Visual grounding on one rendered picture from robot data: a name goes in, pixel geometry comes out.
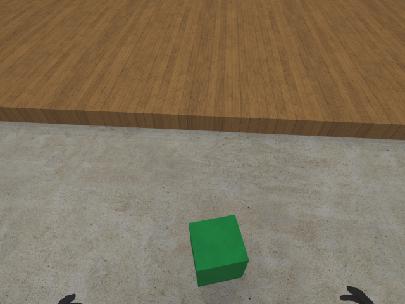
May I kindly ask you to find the carton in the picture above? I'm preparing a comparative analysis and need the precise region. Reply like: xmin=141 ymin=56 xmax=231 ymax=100
xmin=189 ymin=215 xmax=249 ymax=287

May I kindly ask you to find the right robot hand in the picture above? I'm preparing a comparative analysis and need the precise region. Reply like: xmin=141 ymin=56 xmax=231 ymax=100
xmin=340 ymin=286 xmax=374 ymax=304

